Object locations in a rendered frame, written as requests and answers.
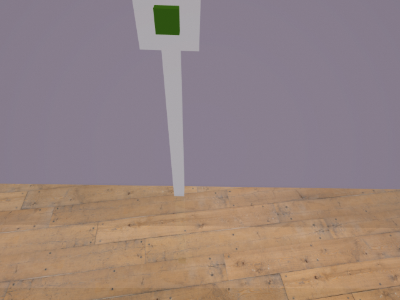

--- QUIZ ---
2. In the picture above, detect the button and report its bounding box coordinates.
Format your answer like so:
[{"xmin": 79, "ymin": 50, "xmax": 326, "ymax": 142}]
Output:
[{"xmin": 153, "ymin": 5, "xmax": 180, "ymax": 35}]

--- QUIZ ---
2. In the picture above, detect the panel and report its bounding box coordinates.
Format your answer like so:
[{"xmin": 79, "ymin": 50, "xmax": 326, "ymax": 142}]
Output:
[{"xmin": 132, "ymin": 0, "xmax": 201, "ymax": 196}]

